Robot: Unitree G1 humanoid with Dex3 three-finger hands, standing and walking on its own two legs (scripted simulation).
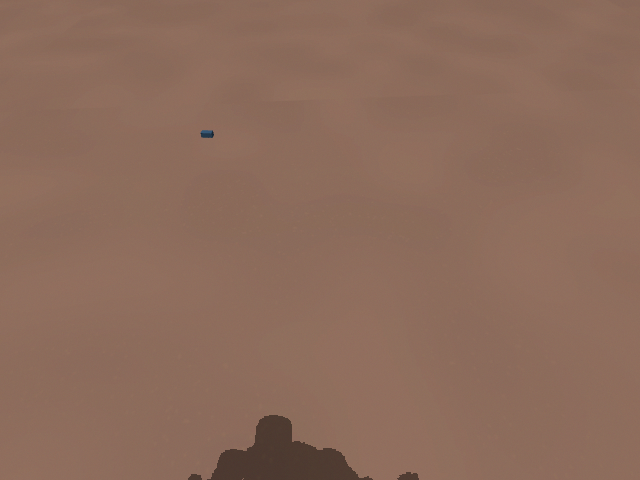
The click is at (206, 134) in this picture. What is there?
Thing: small brick
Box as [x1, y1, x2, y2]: [201, 130, 213, 137]
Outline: 201,131 202,137 212,137 213,135 212,131 210,130
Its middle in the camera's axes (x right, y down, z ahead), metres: -0.66 -0.62 +2.35
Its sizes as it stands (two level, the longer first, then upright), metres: 0.068 0.033 0.031
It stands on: the floor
